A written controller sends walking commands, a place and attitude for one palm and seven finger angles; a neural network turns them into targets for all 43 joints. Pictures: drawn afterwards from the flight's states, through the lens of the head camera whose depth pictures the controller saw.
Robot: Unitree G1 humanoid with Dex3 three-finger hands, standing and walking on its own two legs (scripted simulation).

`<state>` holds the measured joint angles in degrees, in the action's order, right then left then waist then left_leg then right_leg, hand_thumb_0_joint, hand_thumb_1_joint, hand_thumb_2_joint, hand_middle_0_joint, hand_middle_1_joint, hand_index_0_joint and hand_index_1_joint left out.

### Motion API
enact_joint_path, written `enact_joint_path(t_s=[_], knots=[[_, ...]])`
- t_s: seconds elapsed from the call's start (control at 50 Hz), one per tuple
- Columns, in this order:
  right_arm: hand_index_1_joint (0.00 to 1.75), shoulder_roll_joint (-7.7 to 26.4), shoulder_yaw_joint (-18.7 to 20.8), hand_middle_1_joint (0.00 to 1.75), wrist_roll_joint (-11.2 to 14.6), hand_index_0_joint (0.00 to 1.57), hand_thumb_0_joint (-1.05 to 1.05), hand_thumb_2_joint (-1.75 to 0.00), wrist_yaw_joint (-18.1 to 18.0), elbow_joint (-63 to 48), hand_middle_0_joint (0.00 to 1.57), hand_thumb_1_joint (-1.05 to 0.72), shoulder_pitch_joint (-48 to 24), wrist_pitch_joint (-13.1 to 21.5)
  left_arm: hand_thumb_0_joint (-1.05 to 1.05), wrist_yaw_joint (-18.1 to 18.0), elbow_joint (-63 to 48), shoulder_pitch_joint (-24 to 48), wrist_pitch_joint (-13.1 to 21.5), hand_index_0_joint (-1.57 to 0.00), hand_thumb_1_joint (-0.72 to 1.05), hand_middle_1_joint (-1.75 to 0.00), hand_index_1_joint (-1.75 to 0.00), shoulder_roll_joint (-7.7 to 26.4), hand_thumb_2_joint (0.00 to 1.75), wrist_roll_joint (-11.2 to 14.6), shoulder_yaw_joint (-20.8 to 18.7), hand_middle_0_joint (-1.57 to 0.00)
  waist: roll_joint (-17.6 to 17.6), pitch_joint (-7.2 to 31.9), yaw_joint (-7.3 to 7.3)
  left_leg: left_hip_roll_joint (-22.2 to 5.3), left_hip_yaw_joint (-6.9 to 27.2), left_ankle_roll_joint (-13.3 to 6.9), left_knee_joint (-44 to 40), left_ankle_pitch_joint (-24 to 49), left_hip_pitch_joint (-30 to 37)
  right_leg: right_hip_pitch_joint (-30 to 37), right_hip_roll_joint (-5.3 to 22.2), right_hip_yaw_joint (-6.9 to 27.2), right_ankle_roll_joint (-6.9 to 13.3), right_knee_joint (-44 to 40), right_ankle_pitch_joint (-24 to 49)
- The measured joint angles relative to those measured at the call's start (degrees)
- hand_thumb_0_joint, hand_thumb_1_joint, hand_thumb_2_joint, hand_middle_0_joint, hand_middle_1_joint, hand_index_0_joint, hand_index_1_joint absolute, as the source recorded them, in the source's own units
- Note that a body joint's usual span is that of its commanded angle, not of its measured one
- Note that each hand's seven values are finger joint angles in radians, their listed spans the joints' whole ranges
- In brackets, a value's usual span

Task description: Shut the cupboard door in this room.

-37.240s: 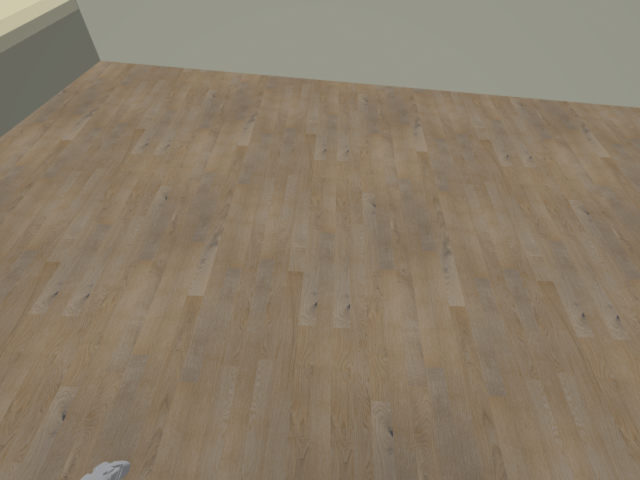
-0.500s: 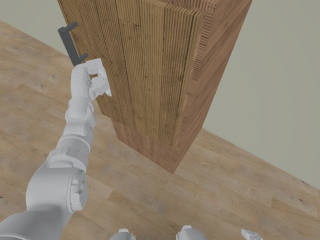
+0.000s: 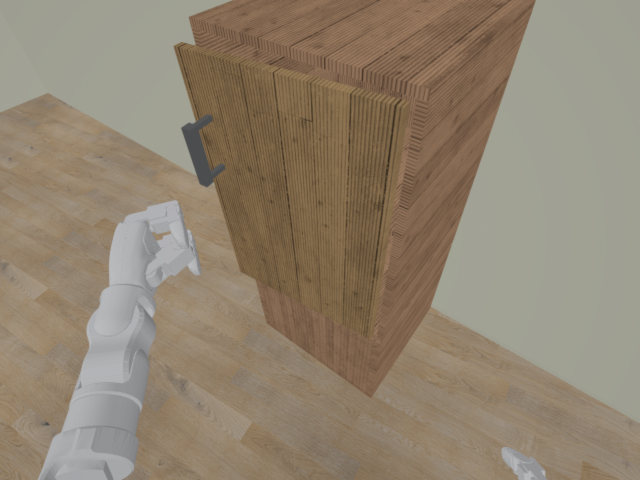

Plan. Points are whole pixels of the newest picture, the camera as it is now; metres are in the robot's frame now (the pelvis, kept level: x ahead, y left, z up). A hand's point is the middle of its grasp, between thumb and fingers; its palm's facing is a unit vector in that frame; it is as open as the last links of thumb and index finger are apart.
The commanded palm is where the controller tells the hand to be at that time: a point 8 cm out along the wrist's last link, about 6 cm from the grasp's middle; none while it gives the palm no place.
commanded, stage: draw the hand back to the body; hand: left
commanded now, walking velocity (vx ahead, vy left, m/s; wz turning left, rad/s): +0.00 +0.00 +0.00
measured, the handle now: (206, 151) +0.65 +0.23 +0.06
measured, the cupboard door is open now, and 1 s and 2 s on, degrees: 6 6 6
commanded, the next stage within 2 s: step back with the hand held close in 1.08 s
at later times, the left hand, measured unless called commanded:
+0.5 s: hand (71, 310) +0.26 +0.25 +0.16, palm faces +0.38 -0.87 -0.32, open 4.6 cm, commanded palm +0.20 +0.29 +0.18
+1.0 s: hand (14, 343) +0.21 +0.27 +0.18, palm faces +0.48 -0.79 -0.39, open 7.4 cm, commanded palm +0.16 +0.31 +0.20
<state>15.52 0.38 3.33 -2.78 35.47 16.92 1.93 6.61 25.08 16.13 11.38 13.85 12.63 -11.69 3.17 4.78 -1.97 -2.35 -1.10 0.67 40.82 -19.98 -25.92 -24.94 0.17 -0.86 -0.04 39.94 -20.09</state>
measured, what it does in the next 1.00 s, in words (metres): stands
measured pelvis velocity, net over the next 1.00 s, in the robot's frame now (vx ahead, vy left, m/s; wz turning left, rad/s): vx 0.02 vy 0.00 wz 0.02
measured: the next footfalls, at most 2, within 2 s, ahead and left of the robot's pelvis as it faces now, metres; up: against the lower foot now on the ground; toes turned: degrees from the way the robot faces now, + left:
none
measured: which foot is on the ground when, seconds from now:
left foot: down 0.00-1.00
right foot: down 0.00-1.00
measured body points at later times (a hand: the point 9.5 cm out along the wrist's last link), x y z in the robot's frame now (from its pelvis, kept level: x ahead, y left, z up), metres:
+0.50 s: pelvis +0.02 +0.01 +0.02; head +0.01 -0.02 +0.47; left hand +0.23 +0.29 +0.17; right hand +0.22 -0.19 -0.06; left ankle +0.01 +0.13 -0.72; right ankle +0.00 -0.12 -0.72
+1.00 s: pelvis +0.02 +0.00 +0.02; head +0.00 -0.02 +0.47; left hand +0.18 +0.31 +0.20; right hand +0.22 -0.22 -0.06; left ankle +0.01 +0.13 -0.72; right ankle +0.00 -0.12 -0.72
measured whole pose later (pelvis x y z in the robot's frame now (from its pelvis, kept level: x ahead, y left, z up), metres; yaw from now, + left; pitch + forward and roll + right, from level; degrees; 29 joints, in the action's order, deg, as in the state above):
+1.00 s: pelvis +0.02 +0.00 +0.02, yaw +1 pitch -3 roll +0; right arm 13.1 -0.3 0.5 -5.3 36.5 11.2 5.8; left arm -6.2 -20.6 -26.1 3.8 18.0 3.4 -19.1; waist 4.1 0.7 3.7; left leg -1.0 -1.0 0.3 25.2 -15.2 -7.2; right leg -6.1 1.3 -1.5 -0.7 24.8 -15.8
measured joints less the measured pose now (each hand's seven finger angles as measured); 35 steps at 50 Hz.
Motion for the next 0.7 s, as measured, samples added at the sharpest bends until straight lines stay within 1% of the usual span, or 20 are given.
enact_joint_path(t_s=[0.02, 0.08, 0.12, 0.16, 0.22, 0.32, 0.42, 0.56, 0.7], knots=[[0.30, 0.0, -0.1, 0.30, 0.1, 0.20, 0.01, -0.90, -0.1, -0.4, 0.20, -0.90, -0.8, 0.3, 0.02, 0.3, -1.5, -1.2, -0.8, -1.28, 0.90, -1.48, -1.47, -0.1, 0.90, 0.3, 0.2, -1.28, 0.0, 0.0, 0.33, 0.2, 0.0, -0.1, -0.4, 0.1, 0.7, 0.7, 0.1, 0.0, -0.1, -0.3, 0.1], [0.30, -0.7, -0.4, 0.30, -0.1, 0.20, 0.01, -0.90, -1.1, -1.4, 0.20, -0.90, -3.8, 0.1, 0.02, -3.4, -7.9, -6.2, -2.9, -1.23, 0.90, -1.43, -1.42, 0.7, 0.90, -3.6, 2.5, -1.24, -0.1, -0.8, 1.12, 0.6, -0.3, -0.1, -3.1, 1.1, 4.2, 3.9, 0.5, 0.3, -0.3, -2.4, 0.7], [0.30, -1.2, -0.7, 0.30, -0.3, 0.20, 0.01, -0.90, -1.7, -2.1, 0.20, -0.90, -5.4, -0.2, 0.02, -5.9, -11.9, -9.6, -4.2, -1.20, 0.89, -1.39, -1.38, 1.0, 0.90, -5.5, 3.6, -1.20, -0.2, -1.4, 1.59, 0.8, -0.4, -0.2, -5.2, 1.9, 6.7, 6.3, 0.7, 0.3, -0.4, -4.4, 1.4], [0.30, -1.7, -1.2, 0.30, -0.4, 0.20, 0.01, -0.90, -2.1, -2.6, 0.20, -0.90, -6.7, -0.5, 0.02, -7.7, -15.2, -12.5, -5.3, -1.15, 0.89, -1.34, -1.34, 1.1, 0.90, -6.8, 4.2, -1.16, -0.3, -2.0, 2.16, 1.0, -0.4, -0.4, -7.3, 2.7, 8.8, 8.5, 0.8, 0.2, -0.4, -6.4, 2.2], [0.30, -2.3, -2.0, 0.30, -0.8, 0.20, 0.01, -0.90, -2.4, -3.0, 0.20, -0.90, -7.9, -0.5, 0.02, -9.4, -19.0, -15.9, -6.7, -1.08, 0.89, -1.27, -1.26, 1.4, 0.90, -7.9, 4.1, -1.09, -0.4, -2.9, 3.08, 1.1, -0.1, -0.4, -9.9, 3.7, 11.7, 11.6, 0.9, -0.1, -0.5, -9.2, 3.2], [0.30, -3.0, -3.0, 0.30, -1.5, 0.21, 0.01, -0.90, -2.3, -2.7, 0.21, -0.90, -8.5, 0.0, 0.02, -11.1, -25.1, -20.9, -8.3, -0.96, 0.89, -1.13, -1.12, 2.1, 0.90, -8.7, 2.8, -0.96, -0.3, -4.1, 4.28, 1.3, 0.1, -0.5, -13.2, 4.8, 15.3, 15.5, 1.1, -0.4, -0.6, -13.0, 4.5], [0.30, -3.4, -3.4, 0.30, -2.2, 0.21, 0.01, -0.90, -1.9, -1.7, 0.21, -0.90, -7.6, 0.4, 0.02, -11.6, -31.7, -26.7, -8.8, -0.82, 0.89, -0.98, -0.97, 2.8, 0.90, -8.9, 0.8, -0.82, 0.3, -4.5, 4.90, 1.5, 0.1, -0.6, -15.3, 5.3, 17.6, 17.9, 1.3, -0.5, -0.8, -15.3, 5.0], [0.30, -3.4, -2.8, 0.30, -2.6, 0.21, 0.01, -0.90, -1.6, -0.2, 0.21, -0.90, -5.9, 0.7, 0.02, -11.8, -39.0, -34.1, -8.8, -0.63, 0.89, -0.77, -0.76, 3.7, 0.90, -9.0, -2.7, -0.63, 1.1, -4.6, 5.14, 1.7, -0.1, -0.7, -16.3, 5.2, 18.9, 19.1, 1.4, -0.3, -1.0, -16.1, 4.8], [0.30, -2.9, -1.6, 0.30, -2.7, 0.21, 0.01, -0.90, -1.6, 0.6, 0.21, -0.90, -4.8, 1.5, 0.02, -11.9, -45.0, -41.9, -8.0, -0.44, 0.89, -0.56, -0.55, 5.5, 0.90, -8.7, -7.4, -0.44, 1.4, -3.9, 5.10, 1.5, -0.3, -0.6, -16.0, 4.6, 18.9, 19.0, 1.3, -0.2, -0.9, -15.8, 4.3]])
